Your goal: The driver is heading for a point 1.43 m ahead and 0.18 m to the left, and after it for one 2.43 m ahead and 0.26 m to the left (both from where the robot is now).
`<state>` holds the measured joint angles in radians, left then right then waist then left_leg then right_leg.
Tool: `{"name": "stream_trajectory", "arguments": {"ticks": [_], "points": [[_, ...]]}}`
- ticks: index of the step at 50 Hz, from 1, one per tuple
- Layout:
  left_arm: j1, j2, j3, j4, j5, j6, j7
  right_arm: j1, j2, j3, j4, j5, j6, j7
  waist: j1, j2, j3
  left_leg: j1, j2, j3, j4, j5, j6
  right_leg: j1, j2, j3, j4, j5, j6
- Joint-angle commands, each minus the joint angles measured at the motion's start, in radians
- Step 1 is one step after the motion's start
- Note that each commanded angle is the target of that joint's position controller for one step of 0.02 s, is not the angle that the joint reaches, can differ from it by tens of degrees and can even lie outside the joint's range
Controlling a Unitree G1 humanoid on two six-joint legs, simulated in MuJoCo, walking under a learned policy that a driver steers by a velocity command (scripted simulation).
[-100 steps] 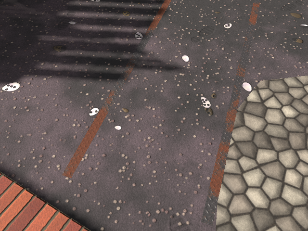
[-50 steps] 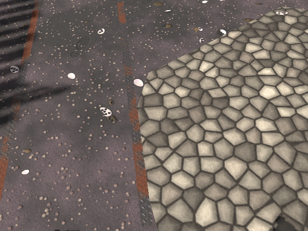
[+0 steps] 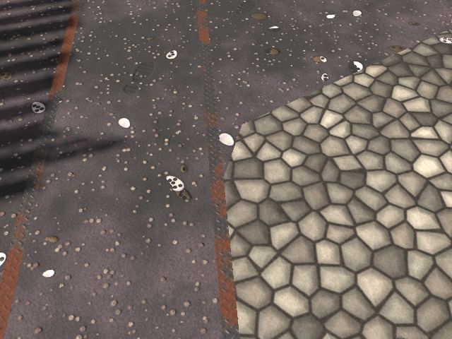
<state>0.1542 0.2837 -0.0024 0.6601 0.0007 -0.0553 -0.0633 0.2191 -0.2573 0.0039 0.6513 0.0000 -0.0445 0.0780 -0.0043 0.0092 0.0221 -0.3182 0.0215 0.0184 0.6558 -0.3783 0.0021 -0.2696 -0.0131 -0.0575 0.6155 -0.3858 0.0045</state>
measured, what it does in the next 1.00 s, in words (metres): goes down: left foot 0.14 m lower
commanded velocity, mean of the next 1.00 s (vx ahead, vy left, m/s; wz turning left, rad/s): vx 0.30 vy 0.00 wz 0.00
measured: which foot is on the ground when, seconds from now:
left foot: down 0.00-0.48, up 0.50-0.86, down 0.88-1.00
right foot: down 0.00-0.88, up 0.90-1.00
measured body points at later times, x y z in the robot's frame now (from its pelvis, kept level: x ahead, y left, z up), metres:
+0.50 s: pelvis +0.05 -0.04 -0.02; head +0.06 -0.04 +0.43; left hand +0.17 +0.20 -0.12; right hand +0.09 -0.28 -0.15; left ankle -0.02 +0.11 -0.71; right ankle -0.01 -0.12 -0.73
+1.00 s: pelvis +0.31 -0.04 -0.14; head +0.33 -0.05 +0.31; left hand +0.32 +0.21 -0.27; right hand +0.45 -0.26 -0.26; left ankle +0.36 +0.03 -0.87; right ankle +0.19 -0.18 -0.71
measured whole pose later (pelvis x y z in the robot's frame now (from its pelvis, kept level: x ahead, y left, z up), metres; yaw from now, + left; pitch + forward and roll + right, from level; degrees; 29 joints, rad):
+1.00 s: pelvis +0.31 -0.04 -0.14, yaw -1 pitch +2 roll +2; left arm 0.40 0.21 0.02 0.87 -0.04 -0.08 0.01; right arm 0.17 -0.19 -0.03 0.80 0.00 -0.07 0.03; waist 0.06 -0.02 -0.01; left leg -0.38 -0.11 0.04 0.50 -0.17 0.11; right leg -0.54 -0.02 0.11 1.55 -0.45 -0.02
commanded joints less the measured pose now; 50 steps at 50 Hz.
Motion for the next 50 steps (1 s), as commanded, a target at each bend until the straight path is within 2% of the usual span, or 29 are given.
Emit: {"name": "stream_trajectory", "arguments": {"ticks": [1,9,11,13,15,17,19,20,22,24,25,26,27,28,30,31,32,33,34,36,41,42,44,45,46,47,48,49,50], "points": [[0.039,0.096,0.029,-0.058,0.006,-0.001,0.001,0.016,-0.112,-0.033,-0.067,0.000,-0.003,-0.001,0.011,0.012,-0.112,0.077,0.030,-0.024,-0.098,0.493,0.005,0.080,-0.011,0.015,-0.076,0.380,0.013],[0.051,0.101,0.036,-0.055,0.008,0.019,0.007,-0.017,-0.124,-0.042,-0.084,-0.004,-0.005,0.004,0.011,0.011,-0.091,0.111,0.019,-0.003,-0.126,0.445,0.000,0.053,-0.013,0.010,-0.124,0.344,0.012],[0.099,0.168,0.070,-0.048,0.037,0.028,0.028,0.051,-0.209,-0.085,-0.072,-0.033,0.006,-0.022,0.000,0.022,-0.051,0.096,0.004,0.002,-0.143,0.051,0.079,-0.008,0.018,-0.019,-0.104,-0.025,-0.052],[0.108,0.109,0.064,-0.057,0.065,0.020,0.046,0.097,-0.180,-0.088,-0.069,-0.059,-0.009,-0.054,-0.020,0.068,0.016,0.053,0.078,-0.115,-0.223,-0.295,0.196,-0.110,0.031,-0.026,-0.007,-0.196,-0.117],[0.082,0.016,0.032,-0.075,0.085,0.000,0.043,0.128,-0.122,-0.064,-0.061,-0.057,-0.053,-0.077,-0.048,0.193,0.022,0.076,0.309,-0.435,-0.376,-0.291,0.340,-0.167,0.024,0.024,0.273,-0.054,-0.113],[0.016,0.003,0.027,-0.105,0.094,-0.023,0.061,0.186,-0.049,-0.036,-0.026,-0.055,-0.078,-0.099,-0.082,0.142,0.028,0.197,0.376,-0.527,-0.354,-0.205,0.331,-0.371,-0.033,0.152,0.451,-0.129,-0.106],[-0.005,-0.014,0.024,-0.119,0.096,-0.032,0.051,0.192,-0.076,-0.037,0.017,-0.032,-0.074,-0.115,-0.081,0.078,0.033,0.262,0.283,-0.363,-0.327,-0.188,0.267,-0.367,-0.017,0.066,0.271,-0.175,-0.063],[0.033,-0.025,0.022,-0.106,0.110,-0.033,0.047,0.140,-0.080,-0.035,0.011,-0.054,-0.069,-0.119,-0.057,0.087,0.036,0.159,0.250,-0.301,-0.276,-0.145,0.232,-0.263,-0.031,0.068,0.315,-0.065,-0.068],[0.203,-0.026,0.029,-0.064,0.093,-0.038,0.019,0.004,-0.120,-0.038,-0.020,-0.065,-0.054,-0.099,0.066,0.030,0.030,-0.163,0.147,-0.136,-0.181,-0.235,0.201,0.095,0.034,-0.039,0.207,0.034,-0.076],[0.563,0.011,0.054,0.060,0.092,-0.058,0.003,-0.101,-0.153,-0.057,-0.067,-0.086,-0.049,-0.053,0.228,-0.084,0.011,-0.413,0.033,-0.003,0.214,-0.145,0.226,0.418,0.115,-0.106,0.056,0.077,-0.068],[0.667,0.148,0.075,0.066,0.104,-0.075,0.028,-0.117,-0.051,-0.047,-0.110,-0.096,-0.055,-0.023,0.232,-0.305,-0.043,-0.571,-0.111,0.029,0.663,-0.215,0.134,0.495,-0.133,0.405,-0.148,0.195,-0.251],[0.630,0.176,0.066,0.028,0.088,-0.093,0.028,-0.079,0.010,-0.020,-0.112,-0.087,-0.090,-0.010,0.202,-0.158,-0.010,-0.747,-0.107,-0.221,0.709,-0.191,0.112,0.489,-0.359,0.789,-0.233,0.250,-0.424],[0.476,0.129,0.057,0.041,0.083,-0.096,0.024,-0.099,0.012,-0.013,-0.111,-0.065,-0.093,-0.016,0.134,-0.095,0.180,-0.960,0.006,-0.297,0.747,-0.051,0.093,0.375,-0.458,0.855,-0.276,0.015,-0.443],[0.402,0.056,0.034,0.052,0.079,-0.094,0.026,-0.080,-0.052,-0.028,-0.059,-0.066,-0.093,-0.037,0.101,0.017,0.141,-0.922,0.049,-0.271,0.786,0.061,0.067,0.300,-0.390,0.771,-0.230,-0.065,-0.411],[0.266,-0.053,-0.006,0.058,0.096,-0.082,0.031,0.004,-0.051,-0.014,-0.006,-0.106,-0.073,-0.044,0.008,0.006,0.058,-0.736,0.080,-0.192,0.693,0.212,0.049,0.110,-0.263,0.470,-0.164,0.129,-0.338],[0.290,0.050,0.040,0.091,-0.066,-0.069,0.049,-0.092,-0.118,-0.065,-0.058,0.114,-0.059,-0.064,-0.022,0.007,0.107,-0.632,0.053,-0.165,0.494,0.281,0.058,0.055,-0.217,0.440,-0.151,0.282,-0.229],[0.308,0.031,0.027,0.121,-0.079,-0.064,0.074,-0.180,-0.078,-0.043,-0.074,0.109,-0.060,-0.061,-0.003,0.004,0.126,-0.583,0.038,-0.114,0.374,0.387,0.051,-0.015,-0.174,0.343,-0.146,0.334,-0.185],[0.293,0.023,0.025,0.125,-0.073,-0.060,0.104,-0.212,-0.029,-0.028,-0.078,0.063,-0.062,-0.047,-0.002,-0.014,0.141,-0.390,0.001,-0.039,0.158,0.595,0.044,-0.188,-0.080,0.198,-0.158,0.256,-0.155],[0.319,0.026,0.027,0.144,-0.058,-0.056,0.117,-0.181,0.021,-0.018,-0.052,0.015,-0.061,-0.026,0.013,-0.012,0.080,-0.134,-0.049,0.011,0.035,0.827,0.049,-0.301,-0.027,0.119,-0.138,0.151,-0.140],[0.336,0.051,0.039,0.169,-0.049,-0.050,0.123,-0.182,0.048,-0.017,-0.048,0.011,-0.040,-0.005,0.022,-0.051,0.035,0.005,-0.076,0.022,-0.037,0.930,0.039,-0.302,-0.039,0.108,-0.090,0.046,-0.140],[0.423,-0.013,0.044,0.214,-0.040,0.001,0.115,-0.325,0.008,-0.026,-0.077,0.021,-0.048,0.016,0.108,-0.042,0.084,-0.272,0.014,-0.051,-0.360,0.756,0.067,0.186,-0.101,0.231,0.166,0.156,-0.144],[0.420,-0.007,0.046,0.219,-0.033,0.009,0.113,-0.258,-0.006,-0.036,-0.046,0.020,-0.060,0.015,0.082,-0.041,0.066,-0.238,0.031,-0.054,-0.405,0.747,0.077,0.223,-0.104,0.236,0.265,0.274,-0.153],[0.366,0.010,0.058,0.223,-0.010,0.002,0.077,0.117,-0.049,-0.073,0.085,0.005,-0.059,-0.003,-0.100,0.020,-0.110,0.335,0.053,-0.042,-0.376,0.870,0.157,-0.073,-0.018,0.145,0.734,0.368,-0.129],[0.389,-0.063,0.043,0.206,-0.007,-0.023,0.054,0.291,-0.089,-0.075,0.146,-0.011,-0.046,-0.009,-0.129,0.167,-0.244,0.744,0.203,-0.165,-0.084,1.204,0.250,-0.465,0.081,0.097,1.160,-0.340,-0.086],[0.472,-0.012,0.030,0.169,-0.050,-0.048,0.050,0.334,-0.122,-0.084,0.155,-0.014,-0.034,-0.020,-0.121,0.206,-0.390,0.947,0.327,-0.372,0.035,1.082,0.365,-0.660,0.058,0.251,1.266,-0.421,-0.069],[0.358,0.066,0.049,0.123,-0.067,-0.076,0.046,0.252,-0.139,-0.102,0.114,0.006,-0.027,-0.044,-0.135,0.145,-0.369,0.870,0.360,-0.423,-0.116,0.666,0.420,-0.768,0.001,0.315,1.081,-0.214,-0.066],[0.276,0.060,0.045,0.068,-0.081,-0.080,0.060,0.161,-0.183,-0.114,0.122,0.004,-0.025,-0.069,-0.061,0.160,-0.305,0.762,0.416,-0.603,-0.278,0.160,0.444,-0.866,-0.040,0.232,1.025,-0.072,-0.047],[0.230,0.091,0.059,0.082,-0.048,-0.064,0.087,0.028,-0.104,-0.085,0.081,0.005,-0.029,-0.079,-0.012,-0.040,-0.197,0.501,0.390,-0.605,-0.411,0.051,0.396,-0.771,-0.086,0.174,0.912,0.076,-0.016],[0.233,0.079,0.065,0.087,-0.027,-0.039,0.102,-0.056,-0.085,-0.073,0.078,-0.004,-0.039,-0.075,0.055,-0.041,-0.108,0.246,0.377,-0.605,-0.437,0.182,0.402,-0.635,-0.107,0.192,0.835,0.114,0.026]]}}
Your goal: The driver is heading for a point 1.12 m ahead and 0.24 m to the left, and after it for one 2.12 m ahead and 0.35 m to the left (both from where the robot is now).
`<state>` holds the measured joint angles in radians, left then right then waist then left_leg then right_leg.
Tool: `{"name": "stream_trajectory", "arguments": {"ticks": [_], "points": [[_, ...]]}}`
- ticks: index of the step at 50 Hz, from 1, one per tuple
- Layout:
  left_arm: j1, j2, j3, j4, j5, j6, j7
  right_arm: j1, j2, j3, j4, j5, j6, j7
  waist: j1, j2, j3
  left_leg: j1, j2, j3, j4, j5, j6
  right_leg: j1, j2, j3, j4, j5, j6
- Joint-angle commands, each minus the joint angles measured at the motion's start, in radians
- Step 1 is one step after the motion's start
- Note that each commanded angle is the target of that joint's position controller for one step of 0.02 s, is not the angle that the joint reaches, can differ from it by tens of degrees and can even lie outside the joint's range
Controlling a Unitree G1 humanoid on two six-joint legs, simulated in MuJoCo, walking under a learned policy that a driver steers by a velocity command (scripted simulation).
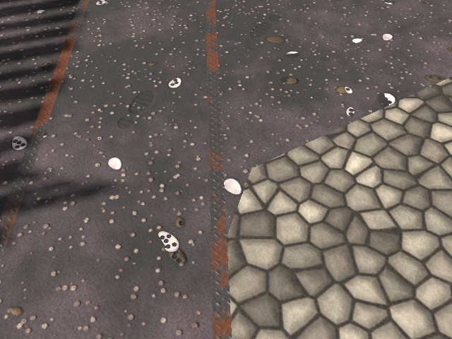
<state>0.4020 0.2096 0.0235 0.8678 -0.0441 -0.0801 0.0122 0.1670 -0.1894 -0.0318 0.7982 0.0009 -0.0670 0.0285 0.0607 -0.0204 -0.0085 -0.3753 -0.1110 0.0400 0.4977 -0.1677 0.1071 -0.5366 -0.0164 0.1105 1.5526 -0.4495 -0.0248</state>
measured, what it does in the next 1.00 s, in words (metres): walks ahead, turning left: right foot, then left foot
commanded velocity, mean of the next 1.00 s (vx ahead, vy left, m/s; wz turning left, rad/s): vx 0.50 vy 0.00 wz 0.31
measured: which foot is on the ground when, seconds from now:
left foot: down 0.00-0.32, up 0.34-0.88, down 0.90-1.00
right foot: up 0.00-0.30, down 0.32-0.90, up 0.92-1.00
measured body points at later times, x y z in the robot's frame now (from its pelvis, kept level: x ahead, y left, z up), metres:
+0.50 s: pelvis +0.24 -0.09 +0.02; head +0.26 -0.12 +0.46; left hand +0.33 +0.17 -0.09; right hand +0.34 -0.37 -0.12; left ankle +0.22 +0.07 -0.64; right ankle +0.27 -0.18 -0.73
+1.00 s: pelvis +0.48 +0.00 +0.00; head +0.52 +0.01 +0.45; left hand +0.45 +0.28 -0.13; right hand +0.73 -0.19 -0.11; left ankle +0.52 +0.08 -0.73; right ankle +0.39 -0.19 -0.62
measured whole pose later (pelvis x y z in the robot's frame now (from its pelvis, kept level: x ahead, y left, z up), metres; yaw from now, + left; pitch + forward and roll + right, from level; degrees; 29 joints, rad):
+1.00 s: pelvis +0.48 +0.00 +0.00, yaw +22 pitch +1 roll +0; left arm 0.25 0.26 0.07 0.89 -0.03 -0.12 0.01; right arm 0.13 -0.26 -0.09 0.77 0.02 -0.05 0.03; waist 0.01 0.00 0.07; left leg -0.40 -0.09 0.03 0.55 -0.17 0.11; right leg -0.32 -0.05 0.00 1.23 -0.43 0.00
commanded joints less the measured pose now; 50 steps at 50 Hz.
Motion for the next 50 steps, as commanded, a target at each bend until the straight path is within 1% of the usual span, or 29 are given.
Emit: {"name": "stream_trajectory", "arguments": {"ticks": [1,2,3,6,8,10,12,14,15,16,17,18,19,20,22,24,26,30,34,39,42,43,44,45,46,47,48,49,50], "points": [[0.009,0.121,0.037,-0.102,0.036,0.005,0.031,-0.042,-0.134,-0.031,-0.065,-0.005,-0.025,-0.012,0.026,-0.034,-0.007,0.127,0.462,-0.546,-0.293,0.041,0.279,-0.274,-0.143,0.032,-0.198,0.160,0.085],[-0.011,0.098,0.036,-0.104,0.044,0.013,0.033,-0.051,-0.130,-0.029,-0.055,-0.007,-0.030,-0.006,0.036,0.000,0.036,0.010,0.411,-0.452,-0.302,0.087,0.243,-0.216,-0.164,0.037,-0.302,0.166,0.100],[-0.034,0.089,0.036,-0.116,0.047,0.010,0.034,-0.024,-0.149,-0.036,-0.040,-0.014,-0.034,-0.009,0.024,0.043,0.032,-0.056,0.346,-0.354,-0.311,0.139,0.214,-0.144,-0.159,0.014,-0.383,0.226,0.104],[-0.169,0.050,0.023,-0.138,0.056,-0.003,0.025,0.050,-0.182,-0.049,-0.005,0.012,-0.029,-0.034,-0.040,0.071,0.002,-0.054,0.249,-0.186,-0.302,0.212,0.155,-0.024,-0.124,-0.046,-0.697,0.449,0.075],[-0.245,0.041,0.018,-0.153,0.040,-0.003,0.018,0.110,-0.195,-0.055,0.022,0.027,-0.019,-0.040,-0.080,0.078,-0.009,0.027,0.256,-0.187,-0.302,0.145,0.140,-0.006,-0.090,-0.062,-0.827,0.502,0.067],[-0.320,0.064,0.023,-0.175,0.026,-0.003,0.007,0.142,-0.198,-0.057,0.042,0.035,-0.012,-0.039,-0.107,0.074,0.010,0.115,0.283,-0.213,-0.289,0.076,0.129,-0.029,-0.079,-0.061,-0.910,0.498,0.051],[-0.375,0.083,0.028,-0.198,0.029,-0.012,-0.007,0.166,-0.210,-0.061,0.055,0.035,-0.005,-0.034,-0.123,0.070,0.019,0.193,0.313,-0.239,-0.253,0.038,0.113,-0.034,-0.065,-0.067,-0.970,0.431,0.022],[-0.365,0.103,0.036,-0.204,0.029,-0.021,-0.017,0.170,-0.219,-0.062,0.064,0.032,0.005,-0.032,-0.101,0.080,0.009,0.213,0.325,-0.261,-0.200,0.030,0.087,0.052,-0.046,-0.081,-1.027,0.350,-0.006],[-0.303,0.117,0.047,-0.188,0.030,-0.022,-0.018,0.163,-0.211,-0.057,0.066,0.031,0.010,-0.032,-0.058,0.075,-0.013,0.198,0.303,-0.255,-0.138,0.077,0.067,0.155,-0.028,-0.096,-1.060,0.314,-0.019],[-0.159,0.168,0.072,-0.152,0.035,-0.025,-0.011,0.153,-0.177,-0.044,0.061,0.023,0.009,-0.030,0.007,0.045,-0.091,0.126,0.242,-0.213,0.031,0.159,0.035,0.366,-0.052,-0.068,-1.059,0.320,-0.051],[0.013,0.271,0.101,-0.123,0.044,-0.029,-0.001,0.168,-0.102,-0.022,0.036,0.015,-0.007,-0.032,0.068,-0.119,-0.242,-0.160,0.113,-0.098,0.395,-0.011,-0.034,0.745,-0.268,0.192,-1.069,0.299,-0.142],[0.103,0.284,0.107,-0.094,0.039,-0.024,-0.010,0.215,-0.101,-0.016,0.027,0.020,-0.029,-0.033,0.074,-0.304,-0.342,-0.390,0.052,-0.119,0.632,-0.387,-0.058,0.899,-0.408,0.543,-1.194,0.120,-0.225],[0.075,0.208,0.086,-0.102,0.042,-0.026,-0.010,0.160,-0.201,-0.046,0.032,0.039,-0.033,-0.036,0.087,-0.179,-0.256,-0.477,0.088,-0.202,0.743,-0.344,-0.048,0.838,-0.384,0.523,-1.231,0.004,-0.198],[-0.011,0.184,0.074,-0.112,0.044,-0.027,-0.009,0.100,-0.208,-0.052,0.014,0.046,-0.029,-0.039,0.058,-0.135,-0.141,-0.499,0.126,-0.189,0.745,-0.247,-0.037,0.706,-0.360,0.392,-1.260,0.036,-0.164],[-0.152,0.129,0.058,-0.119,0.046,-0.031,-0.012,0.091,-0.181,-0.058,0.021,0.029,-0.010,-0.047,-0.014,-0.102,-0.032,-0.418,0.188,-0.178,0.650,-0.111,-0.046,0.508,-0.280,0.199,-1.330,0.196,-0.134],[-0.191,0.107,0.054,-0.104,0.056,-0.037,-0.019,0.124,-0.151,-0.063,0.037,0.031,0.020,-0.043,-0.054,-0.116,-0.018,-0.325,0.200,-0.163,0.639,-0.039,-0.062,0.418,-0.239,0.075,-1.385,0.316,-0.124],[-0.171,0.114,0.060,-0.078,0.057,-0.037,-0.014,0.121,-0.121,-0.063,0.032,0.032,0.035,-0.040,-0.065,-0.076,-0.011,-0.353,0.199,-0.173,0.624,0.034,-0.077,0.424,-0.246,-0.001,-1.401,0.408,-0.133],[-0.129,0.131,0.068,-0.032,0.060,-0.030,0.007,0.027,-0.108,-0.064,-0.002,0.022,0.030,-0.034,-0.053,-0.050,0.029,-0.415,0.183,-0.188,0.459,0.190,-0.088,0.459,-0.244,-0.117,-1.415,0.497,-0.123],[-0.107,0.154,0.074,-0.005,0.053,-0.032,0.018,-0.097,-0.090,-0.054,-0.042,0.015,0.030,-0.008,-0.020,-0.049,0.072,-0.347,0.186,-0.097,0.270,0.292,-0.078,0.459,-0.231,-0.228,-1.434,0.494,-0.104],[-0.030,0.183,0.086,0.044,0.037,-0.006,0.018,-0.230,-0.075,-0.040,-0.110,0.022,0.028,0.025,0.017,-0.031,0.128,-0.400,0.185,-0.024,0.153,0.162,-0.038,0.639,-0.288,-0.277,-1.365,0.619,-0.107],[-0.053,0.226,0.098,0.043,0.025,0.008,0.023,-0.201,-0.106,-0.055,-0.130,0.023,0.031,0.037,-0.037,-0.076,0.065,-0.225,0.108,0.075,0.135,-0.001,0.017,0.667,-0.288,-0.323,-1.205,1.082,-0.084],[-0.066,0.244,0.102,0.041,0.023,0.015,0.026,-0.125,-0.134,-0.070,-0.117,0.025,0.034,0.036,-0.085,-0.095,0.017,-0.116,0.070,0.099,0.134,-0.048,0.040,0.661,-0.282,-0.333,-1.087,1.236,-0.074],[-0.094,0.254,0.102,0.033,0.019,0.020,0.028,0.019,-0.180,-0.096,-0.080,0.029,0.035,0.031,-0.167,-0.085,-0.059,0.087,0.033,0.102,0.062,0.000,0.075,0.603,-0.253,-0.352,-0.901,1.258,-0.053],[-0.110,0.248,0.097,0.017,0.024,0.015,0.030,0.197,-0.256,-0.132,-0.029,0.027,0.042,0.013,-0.248,-0.025,-0.150,0.412,0.079,-0.025,0.019,0.028,0.124,0.372,-0.212,-0.350,-0.626,1.025,-0.011],[-0.038,0.091,0.049,-0.038,0.061,-0.013,0.008,0.217,-0.363,-0.147,-0.020,0.036,0.037,-0.002,-0.147,0.258,-0.221,0.779,0.356,-0.556,-0.022,-0.066,0.303,-0.121,-0.019,-0.296,-0.246,0.008,0.052],[-0.107,0.133,0.049,-0.066,0.024,-0.065,-0.009,0.259,-0.314,-0.125,-0.042,0.017,0.027,-0.005,-0.182,0.194,-0.367,0.846,0.451,-0.874,-0.197,-0.197,0.366,-0.249,0.047,-0.046,-0.099,-0.141,0.039],[-0.228,0.182,0.063,-0.101,-0.011,-0.089,-0.016,0.229,-0.249,-0.106,-0.034,0.006,0.016,-0.006,-0.204,0.142,-0.233,0.770,0.413,-0.719,-0.223,-0.106,0.299,-0.339,-0.010,-0.016,-0.117,-0.041,0.011],[-0.240,0.175,0.059,-0.104,-0.003,-0.096,-0.010,0.150,-0.208,-0.094,-0.045,0.016,0.007,-0.006,-0.154,0.072,-0.149,0.617,0.368,-0.577,-0.220,-0.009,0.255,-0.297,-0.057,-0.018,-0.215,0.054,-0.001],[-0.238,0.177,0.067,-0.093,0.025,-0.092,-0.001,0.071,-0.177,-0.083,-0.060,0.020,0.003,-0.005,-0.107,0.022,-0.088,0.464,0.324,-0.482,-0.232,0.092,0.225,-0.223,-0.087,-0.024,-0.304,0.098,0.009]]}}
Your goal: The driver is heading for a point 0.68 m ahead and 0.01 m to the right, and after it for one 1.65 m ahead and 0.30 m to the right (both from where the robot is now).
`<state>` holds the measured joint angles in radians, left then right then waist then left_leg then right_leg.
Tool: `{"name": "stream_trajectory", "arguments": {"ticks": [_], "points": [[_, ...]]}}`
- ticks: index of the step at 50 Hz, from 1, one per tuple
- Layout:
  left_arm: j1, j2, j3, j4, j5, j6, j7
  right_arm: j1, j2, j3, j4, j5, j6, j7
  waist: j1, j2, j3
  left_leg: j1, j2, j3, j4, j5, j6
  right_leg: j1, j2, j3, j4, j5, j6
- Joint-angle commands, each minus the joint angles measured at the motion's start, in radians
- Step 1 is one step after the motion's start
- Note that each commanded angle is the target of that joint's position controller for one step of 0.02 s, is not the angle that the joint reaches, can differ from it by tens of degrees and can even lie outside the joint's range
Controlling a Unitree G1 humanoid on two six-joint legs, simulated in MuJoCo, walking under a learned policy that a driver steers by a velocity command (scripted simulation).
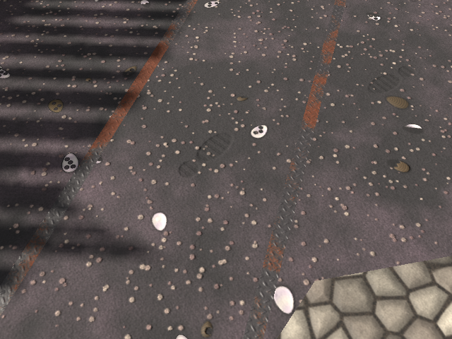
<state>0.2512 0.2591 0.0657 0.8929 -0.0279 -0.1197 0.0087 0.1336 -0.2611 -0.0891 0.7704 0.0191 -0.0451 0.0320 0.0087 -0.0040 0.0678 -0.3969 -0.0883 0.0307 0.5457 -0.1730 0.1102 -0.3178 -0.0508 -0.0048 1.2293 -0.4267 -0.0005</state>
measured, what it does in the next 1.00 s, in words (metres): walks ahead: right foot, then left foot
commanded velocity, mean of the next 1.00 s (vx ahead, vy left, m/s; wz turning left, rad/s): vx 0.16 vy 0.00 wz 0.16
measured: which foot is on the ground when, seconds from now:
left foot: down 0.00-0.36, up 0.38-0.62, down 0.64-1.00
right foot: up 0.00-0.32, down 0.34-1.00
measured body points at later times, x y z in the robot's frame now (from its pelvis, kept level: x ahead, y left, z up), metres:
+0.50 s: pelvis +0.22 -0.03 +0.00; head +0.25 -0.04 +0.45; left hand +0.36 +0.22 -0.11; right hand +0.33 -0.29 -0.14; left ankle +0.13 +0.09 -0.67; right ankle +0.35 -0.11 -0.73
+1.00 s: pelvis +0.28 +0.00 +0.01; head +0.29 +0.01 +0.46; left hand +0.34 +0.27 -0.13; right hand +0.36 -0.24 -0.14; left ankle +0.23 +0.12 -0.73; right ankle +0.35 -0.11 -0.73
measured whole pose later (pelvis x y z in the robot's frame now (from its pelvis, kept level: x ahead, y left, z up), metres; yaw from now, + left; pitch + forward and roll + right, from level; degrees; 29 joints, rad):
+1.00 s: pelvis +0.28 +0.00 +0.01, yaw +7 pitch -1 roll +0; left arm 0.14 0.23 0.04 0.99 0.00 -0.01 0.02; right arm 0.24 -0.19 -0.03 1.01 0.00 -0.02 -0.03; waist 0.00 0.00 0.03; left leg -0.18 0.00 -0.02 0.54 -0.34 0.00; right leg -0.31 0.00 0.00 0.51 -0.19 0.00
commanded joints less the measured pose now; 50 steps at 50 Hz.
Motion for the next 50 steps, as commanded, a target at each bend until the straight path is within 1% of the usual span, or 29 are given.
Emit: {"name": "stream_trajectory", "arguments": {"ticks": [1,3,4,7,9,11,13,15,16,17,18,19,20,21,22,23,24,25,27,30,31,32,33,34,35,36,37,41,50], "points": [[-0.066,0.135,0.034,-0.117,0.021,-0.039,0.005,0.065,-0.083,-0.016,-0.045,-0.004,-0.023,-0.012,-0.018,0.012,-0.144,0.385,0.273,-0.418,-0.300,0.173,0.211,-0.367,-0.073,0.097,-0.036,0.107,-0.002],[-0.046,0.113,0.035,-0.126,0.031,-0.012,0.003,0.059,-0.094,-0.014,-0.048,-0.004,-0.026,-0.022,0.015,0.011,-0.122,0.283,0.257,-0.373,-0.329,0.251,0.211,-0.313,-0.080,0.079,-0.118,0.131,0.031],[-0.057,0.098,0.030,-0.129,0.035,-0.002,0.003,0.069,-0.104,-0.015,-0.043,-0.005,-0.028,-0.028,0.017,0.013,-0.108,0.240,0.252,-0.337,-0.339,0.296,0.209,-0.308,-0.080,0.064,-0.167,0.156,0.046],[-0.164,0.060,0.012,-0.165,0.046,0.005,0.006,0.097,-0.134,-0.018,-0.025,-0.010,-0.022,-0.048,-0.009,0.041,-0.063,0.136,0.177,-0.194,-0.307,0.562,0.147,-0.247,-0.035,0.014,-0.414,0.343,0.063],[-0.224,0.041,0.001,-0.176,0.043,-0.001,-0.005,0.150,-0.133,-0.018,-0.005,-0.008,-0.010,-0.054,-0.050,0.066,-0.083,0.125,0.140,-0.151,-0.276,0.568,0.100,-0.167,0.014,-0.008,-0.569,0.523,0.049],[-0.260,0.051,0.001,-0.188,0.034,-0.002,-0.016,0.188,-0.130,-0.013,0.016,-0.007,-0.003,-0.056,-0.074,0.082,-0.097,0.160,0.160,-0.180,-0.259,0.489,0.079,-0.132,0.037,0.004,-0.652,0.622,0.035],[-0.275,0.074,0.004,-0.195,0.039,0.001,-0.023,0.188,-0.115,-0.006,0.029,-0.008,0.000,-0.059,-0.072,0.095,-0.099,0.227,0.192,-0.222,-0.211,0.451,0.070,-0.137,0.038,0.031,-0.704,0.597,0.014],[-0.242,0.110,0.014,-0.185,0.048,-0.003,-0.026,0.169,-0.112,-0.004,0.035,-0.012,0.003,-0.062,-0.044,0.100,-0.116,0.296,0.224,-0.269,-0.129,0.460,0.059,-0.118,0.034,0.052,-0.735,0.528,-0.019],[-0.194,0.120,0.018,-0.168,0.052,-0.007,-0.025,0.148,-0.109,-0.002,0.034,-0.013,0.004,-0.064,-0.013,0.095,-0.129,0.311,0.215,-0.273,-0.068,0.486,0.046,-0.066,0.040,0.044,-0.776,0.534,-0.038],[-0.134,0.135,0.022,-0.146,0.062,-0.013,-0.023,0.141,-0.100,0.001,0.029,-0.016,0.005,-0.063,0.016,0.068,-0.160,0.301,0.164,-0.253,0.033,0.496,0.017,0.044,0.029,0.038,-0.828,0.700,-0.060],[-0.075,0.179,0.026,-0.142,0.082,-0.017,-0.021,0.184,-0.064,0.013,0.018,-0.032,0.000,-0.059,0.008,-0.032,-0.265,0.186,0.090,-0.228,0.217,0.287,-0.023,0.280,-0.098,0.145,-0.749,1.097,-0.119],[-0.031,0.154,0.014,-0.134,0.087,-0.003,-0.020,0.366,-0.022,0.030,0.066,-0.015,-0.003,-0.055,-0.014,-0.224,-0.414,-0.010,0.001,-0.190,0.492,-0.278,-0.096,0.545,-0.315,0.364,-0.710,1.314,-0.318],[0.001,0.079,-0.002,-0.115,0.051,0.014,-0.027,0.377,-0.084,0.023,0.085,-0.006,0.007,-0.047,0.004,-0.217,-0.471,-0.072,0.018,-0.206,0.592,-0.544,-0.123,0.542,-0.366,0.496,-0.758,1.103,-0.366],[-0.050,0.075,-0.007,-0.120,0.030,0.027,-0.031,0.294,-0.139,0.006,0.071,0.003,0.027,-0.049,0.011,-0.122,-0.369,-0.118,0.055,-0.212,0.652,-0.505,-0.143,0.437,-0.328,0.491,-0.807,0.798,-0.330],[-0.113,0.074,-0.011,-0.129,0.032,0.041,-0.029,0.216,-0.137,0.002,0.059,0.002,0.051,-0.058,0.003,-0.062,-0.278,-0.138,0.084,-0.175,0.655,-0.444,-0.159,0.315,-0.284,0.448,-0.856,0.570,-0.284],[-0.182,0.066,-0.019,-0.137,0.038,0.053,-0.028,0.179,-0.126,-0.001,0.052,-0.006,0.074,-0.066,-0.015,-0.048,-0.196,-0.124,0.110,-0.155,0.592,-0.405,-0.166,0.180,-0.248,0.397,-0.910,0.398,-0.251],[-0.228,0.071,-0.019,-0.139,0.048,0.063,-0.025,0.174,-0.107,0.000,0.053,-0.010,0.092,-0.073,-0.039,-0.084,-0.153,-0.061,0.132,-0.140,0.492,-0.367,-0.168,0.070,-0.205,0.347,-0.956,0.265,-0.213],[-0.255,0.082,-0.014,-0.136,0.055,0.073,-0.023,0.187,-0.074,0.008,0.063,-0.013,0.099,-0.078,-0.050,-0.123,-0.128,0.017,0.121,-0.104,0.386,-0.344,-0.169,-0.013,-0.153,0.281,-0.985,0.217,-0.185],[-0.240,0.082,-0.011,-0.118,0.057,0.081,-0.016,0.208,-0.039,0.016,0.090,-0.021,0.094,-0.082,-0.046,-0.153,-0.154,0.120,0.108,-0.071,0.248,-0.292,-0.164,-0.036,-0.116,0.213,-0.988,0.221,-0.180],[-0.226,0.089,-0.010,-0.095,0.032,0.089,-0.003,0.228,-0.040,0.015,0.125,-0.026,0.086,-0.073,-0.062,-0.126,-0.182,0.249,0.098,-0.042,0.038,-0.068,-0.131,-0.051,-0.114,0.194,-0.979,0.059,-0.166],[-0.216,0.078,-0.015,-0.086,0.028,0.093,-0.001,0.218,-0.039,0.015,0.129,-0.036,0.085,-0.069,-0.063,-0.114,-0.167,0.283,0.094,-0.037,-0.011,-0.039,-0.115,-0.080,-0.098,0.187,-0.981,-0.037,-0.136],[-0.195,0.060,-0.022,-0.071,0.031,0.093,-0.002,0.196,-0.050,0.017,0.120,-0.050,0.083,-0.068,-0.057,-0.089,-0.138,0.293,0.128,-0.074,-0.057,-0.025,-0.092,-0.112,-0.080,0.176,-0.977,-0.120,-0.090],[-0.180,0.066,-0.020,-0.067,0.037,0.093,-0.003,0.168,-0.096,0.011,0.108,-0.050,0.081,-0.072,-0.029,-0.035,-0.086,0.224,0.174,-0.128,-0.106,-0.133,-0.064,-0.115,-0.038,0.136,-0.948,-0.137,-0.050],[-0.182,0.072,-0.014,-0.070,0.038,0.095,0.000,0.156,-0.118,0.004,0.126,-0.038,0.074,-0.073,-0.004,0.060,-0.046,0.078,0.163,-0.137,-0.135,-0.307,-0.046,-0.030,0.012,0.070,-0.903,-0.047,-0.024],[-0.189,0.066,-0.016,-0.064,0.042,0.094,0.004,0.133,-0.081,0.014,0.127,-0.035,0.060,-0.073,-0.004,0.081,-0.040,0.013,0.161,-0.140,-0.176,-0.351,-0.053,0.051,0.017,0.058,-0.851,0.040,-0.016],[-0.173,0.051,-0.018,-0.054,0.040,0.094,0.007,0.116,-0.064,0.021,0.134,-0.038,0.047,-0.072,0.010,0.105,-0.042,-0.010,0.164,-0.142,-0.197,-0.335,-0.067,0.096,0.021,0.047,-0.821,0.109,-0.021],[-0.153,0.046,-0.018,-0.038,0.041,0.096,0.011,0.100,-0.065,0.021,0.136,-0.037,0.035,-0.071,0.019,0.113,-0.040,-0.015,0.161,-0.139,-0.201,-0.300,-0.079,0.118,0.024,0.040,-0.803,0.156,-0.027],[-0.135,0.050,-0.017,0.002,0.037,0.098,0.011,0.136,-0.061,0.025,0.166,-0.026,0.015,-0.071,0.003,0.048,-0.041,0.054,0.147,-0.120,-0.160,-0.156,-0.088,0.100,0.022,0.039,-0.794,0.241,-0.041],[-0.128,0.062,-0.015,0.070,0.029,0.108,0.014,0.160,-0.048,0.035,0.220,-0.021,0.021,-0.069,-0.010,0.004,-0.084,0.137,0.128,-0.088,-0.116,0.052,-0.084,0.144,0.019,0.037,-0.754,0.437,-0.040]]}}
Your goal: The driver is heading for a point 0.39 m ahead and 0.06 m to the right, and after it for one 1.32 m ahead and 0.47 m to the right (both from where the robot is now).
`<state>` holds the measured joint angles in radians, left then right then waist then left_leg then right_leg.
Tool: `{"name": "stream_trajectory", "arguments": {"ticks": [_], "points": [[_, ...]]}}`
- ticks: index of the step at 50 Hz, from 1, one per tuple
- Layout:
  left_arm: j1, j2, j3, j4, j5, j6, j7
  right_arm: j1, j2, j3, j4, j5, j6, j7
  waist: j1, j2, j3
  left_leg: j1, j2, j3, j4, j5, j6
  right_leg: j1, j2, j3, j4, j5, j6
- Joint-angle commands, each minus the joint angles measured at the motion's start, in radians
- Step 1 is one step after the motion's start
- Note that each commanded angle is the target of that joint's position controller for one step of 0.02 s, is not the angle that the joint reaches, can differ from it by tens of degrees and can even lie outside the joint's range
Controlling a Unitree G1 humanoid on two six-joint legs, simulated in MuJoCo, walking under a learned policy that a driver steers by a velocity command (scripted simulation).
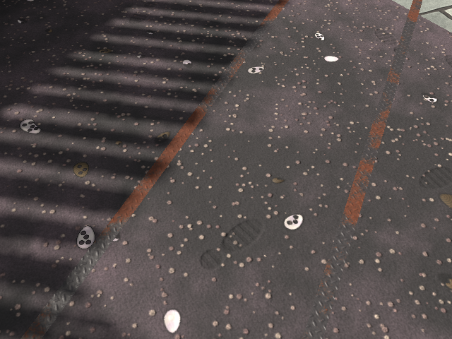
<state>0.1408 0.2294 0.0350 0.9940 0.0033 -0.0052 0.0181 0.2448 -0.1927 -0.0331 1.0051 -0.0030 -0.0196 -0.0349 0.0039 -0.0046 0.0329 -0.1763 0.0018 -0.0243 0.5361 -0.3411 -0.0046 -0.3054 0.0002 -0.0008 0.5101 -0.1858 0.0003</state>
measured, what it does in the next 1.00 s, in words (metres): walks ahead: left foot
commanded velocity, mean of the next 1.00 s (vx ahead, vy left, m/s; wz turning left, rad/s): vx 0.23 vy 0.00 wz -0.09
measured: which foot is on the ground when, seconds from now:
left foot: down 0.00-0.40, up 0.42-0.84, down 0.86-1.00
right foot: down 0.00-0.88, up 0.90-1.00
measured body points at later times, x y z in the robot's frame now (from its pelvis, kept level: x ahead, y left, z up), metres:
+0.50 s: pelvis +0.08 -0.03 +0.00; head +0.09 -0.04 +0.45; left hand +0.11 +0.23 -0.14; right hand +0.11 -0.29 -0.15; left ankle -0.01 +0.11 -0.65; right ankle +0.07 -0.11 -0.73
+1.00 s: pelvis +0.28 +0.02 +0.00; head +0.33 +0.03 +0.44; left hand +0.33 +0.30 -0.15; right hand +0.44 -0.24 -0.11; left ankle +0.40 +0.11 -0.73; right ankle +0.18 -0.11 -0.64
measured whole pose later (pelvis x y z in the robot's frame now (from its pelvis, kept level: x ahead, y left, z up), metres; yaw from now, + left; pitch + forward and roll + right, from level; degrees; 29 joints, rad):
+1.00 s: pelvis +0.28 +0.02 +0.00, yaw -8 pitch +1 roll +0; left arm 0.29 0.27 0.06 0.98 -0.03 -0.01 0.04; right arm 0.01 -0.24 -0.04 0.87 -0.01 -0.06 0.00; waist 0.05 -0.03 0.07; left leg -0.43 0.03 0.08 0.49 -0.09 0.04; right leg -0.43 -0.02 0.03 1.20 -0.53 0.04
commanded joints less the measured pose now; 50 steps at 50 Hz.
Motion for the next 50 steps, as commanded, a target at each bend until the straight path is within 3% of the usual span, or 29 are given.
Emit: {"name": "stream_trajectory", "arguments": {"ticks": [1,8,9,11,13,14,16,17,19,20,21,22,23,25,27,29,33,38,40,42,43,44,45,46,47,48,50], "points": [[-0.017,0.093,0.016,-0.025,-0.003,-0.005,0.006,0.048,-0.114,-0.019,-0.010,0.001,-0.004,-0.002,-0.005,0.005,-0.049,-0.080,0.037,-0.031,-0.107,0.230,0.031,0.134,-0.033,0.033,-0.033,0.201,-0.040],[-0.018,0.097,0.017,0.013,-0.006,0.007,0.015,0.045,-0.102,-0.012,0.022,0.000,0.001,-0.001,-0.003,0.014,-0.038,-0.072,0.030,-0.019,-0.118,0.244,0.029,0.146,-0.033,0.034,-0.031,0.204,-0.037],[-0.001,0.084,0.014,0.029,-0.006,0.009,0.015,0.068,-0.094,-0.010,0.038,0.001,0.003,-0.001,-0.005,0.022,-0.057,-0.062,0.025,-0.014,-0.137,0.135,0.034,0.154,-0.017,0.016,-0.027,0.099,-0.036],[-0.009,0.092,0.019,0.037,-0.014,0.010,0.014,0.073,-0.138,-0.023,0.040,0.012,0.007,-0.003,-0.012,0.075,0.006,-0.097,0.050,-0.070,-0.190,-0.204,0.087,0.071,0.038,-0.039,0.040,-0.233,-0.035],[-0.071,0.087,0.019,0.010,-0.018,-0.013,0.008,0.105,-0.188,-0.038,0.034,0.022,-0.006,-0.005,-0.042,0.147,0.099,-0.081,0.180,-0.255,-0.304,-0.437,0.169,-0.097,0.051,-0.069,0.159,-0.286,-0.036],[-0.090,0.076,0.016,-0.002,-0.024,-0.030,0.001,0.104,-0.212,-0.048,0.035,0.028,-0.018,-0.005,-0.044,0.180,0.143,-0.070,0.260,-0.356,-0.342,-0.451,0.213,-0.158,0.023,-0.055,0.220,-0.238,-0.047],[-0.085,0.069,0.016,-0.007,-0.032,-0.063,-0.015,0.089,-0.189,-0.046,0.033,0.027,-0.043,-0.002,-0.025,0.176,0.173,-0.036,0.306,-0.385,-0.329,-0.311,0.234,-0.208,-0.026,-0.022,0.236,-0.226,-0.073],[-0.054,0.065,0.017,0.002,-0.036,-0.075,-0.023,0.068,-0.179,-0.044,0.027,0.030,-0.048,0.002,-0.001,0.168,0.161,-0.035,0.287,-0.339,-0.297,-0.235,0.215,-0.161,-0.028,-0.031,0.166,-0.228,-0.085],[0.109,0.082,0.035,0.070,-0.036,-0.082,-0.028,0.005,-0.171,-0.041,0.004,0.033,-0.048,0.011,0.075,0.125,0.099,-0.161,0.181,-0.190,-0.182,-0.080,0.149,0.150,0.017,-0.060,0.006,-0.128,-0.086],[0.225,0.136,0.055,0.100,-0.028,-0.083,-0.026,-0.035,-0.156,-0.035,-0.019,0.029,-0.055,0.014,0.120,0.012,0.050,-0.250,0.098,-0.082,0.036,0.105,0.102,0.298,-0.059,0.089,-0.072,-0.124,-0.113],[0.355,0.251,0.084,0.126,-0.030,-0.085,-0.032,-0.032,-0.088,-0.020,-0.056,0.024,-0.068,0.011,0.142,-0.284,-0.023,-0.454,-0.044,0.070,0.380,-0.001,0.023,0.472,-0.266,0.494,-0.246,-0.227,-0.244],[0.376,0.198,0.058,0.130,-0.014,-0.097,-0.041,-0.056,-0.113,-0.026,-0.072,0.036,-0.082,0.011,0.133,-0.264,-0.045,-0.572,-0.049,-0.033,0.616,-0.214,0.025,0.496,-0.383,0.741,-0.341,-0.262,-0.314],[0.289,0.143,0.037,0.107,-0.011,-0.108,-0.040,-0.056,-0.131,-0.032,-0.072,0.055,-0.091,0.020,0.084,-0.153,0.016,-0.642,0.014,-0.082,0.726,-0.162,0.056,0.452,-0.386,0.662,-0.320,-0.252,-0.294],[0.190,0.108,0.020,0.066,-0.010,-0.117,-0.046,-0.052,-0.127,-0.036,-0.058,0.048,-0.097,0.027,0.039,-0.052,0.048,-0.644,0.092,-0.061,0.686,0.022,0.091,0.375,-0.306,0.437,-0.332,-0.154,-0.231],[0.195,0.074,0.003,0.063,-0.004,-0.108,-0.044,-0.062,-0.138,-0.050,-0.057,0.033,-0.089,0.030,0.025,-0.067,0.039,-0.564,0.122,-0.032,0.579,0.114,0.082,0.322,-0.239,0.281,-0.356,0.012,-0.187],[0.243,0.090,0.001,0.073,-0.002,-0.099,-0.032,-0.094,-0.112,-0.048,-0.068,0.026,-0.077,0.035,0.030,-0.068,0.037,-0.560,0.119,0.004,0.497,0.158,0.052,0.319,-0.218,0.207,-0.372,0.134,-0.190],[0.268,0.140,0.009,0.065,0.001,-0.087,-0.008,-0.261,-0.074,-0.028,-0.134,0.023,-0.070,0.040,0.056,-0.060,0.071,-0.535,0.096,0.035,0.220,0.298,0.012,0.259,-0.203,0.126,-0.411,0.181,-0.191],[0.316,0.141,0.016,0.080,-0.012,-0.069,-0.002,-0.369,-0.094,-0.019,-0.182,0.023,-0.080,0.058,0.061,-0.081,0.095,-0.375,0.029,0.047,0.025,0.390,0.015,0.227,-0.193,0.089,-0.333,0.418,-0.165],[0.289,0.156,0.026,0.071,-0.017,-0.057,0.003,-0.323,-0.140,-0.033,-0.181,0.021,-0.084,0.057,0.016,-0.103,0.050,-0.299,0.014,0.017,-0.019,0.379,0.036,0.280,-0.206,0.108,-0.245,0.531,-0.134],[0.224,0.163,0.033,0.035,-0.020,-0.050,0.006,-0.143,-0.211,-0.063,-0.133,0.010,-0.088,0.043,-0.082,-0.109,-0.065,-0.063,-0.018,0.029,-0.070,0.431,0.072,0.274,-0.158,0.105,-0.047,0.673,-0.085],[0.212,0.140,0.026,0.003,-0.011,-0.051,0.004,-0.019,-0.267,-0.079,-0.110,-0.005,-0.090,0.033,-0.126,-0.065,-0.179,0.178,0.079,-0.034,-0.036,0.670,0.107,0.155,-0.096,0.083,0.153,0.505,-0.042],[0.313,0.037,0.001,-0.012,0.015,-0.054,0.001,0.051,-0.332,-0.085,-0.108,-0.028,-0.077,0.023,-0.078,0.176,-0.345,0.533,0.352,-0.279,0.056,1.048,0.215,-0.154,0.048,0.016,0.513,-0.179,0.016],[0.421,0.017,-0.007,0.000,-0.018,-0.059,0.004,0.047,-0.301,-0.067,-0.136,-0.024,-0.063,0.031,-0.061,0.304,-0.552,0.587,0.497,-0.532,-0.052,0.961,0.330,-0.230,0.095,0.113,0.778,-0.558,0.031],[0.369,0.112,0.025,-0.004,-0.041,-0.051,0.005,-0.039,-0.239,-0.053,-0.163,-0.010,-0.051,0.032,-0.049,0.190,-0.446,0.419,0.435,-0.447,-0.126,0.722,0.297,-0.268,0.026,0.132,0.842,-0.498,0.033],[0.279,0.127,0.034,-0.032,-0.048,-0.036,0.013,-0.125,-0.191,-0.039,-0.178,0.003,-0.044,0.027,-0.031,0.136,-0.282,0.256,0.385,-0.310,-0.167,0.539,0.250,-0.320,-0.020,0.071,0.827,-0.422,0.035],[0.248,0.117,0.041,-0.037,-0.038,-0.015,0.023,-0.181,-0.161,-0.028,-0.177,0.001,-0.043,0.026,-0.005,0.088,-0.185,0.092,0.334,-0.215,-0.216,0.429,0.223,-0.294,-0.058,0.055,0.793,-0.362,0.044],[0.272,0.090,0.053,-0.056,-0.024,0.028,0.037,-0.241,-0.156,-0.029,-0.169,-0.027,-0.044,0.028,0.043,0.133,-0.112,-0.149,0.279,-0.092,-0.292,0.293,0.205,-0.158,-0.085,0.036,0.754,-0.282,0.043]]}}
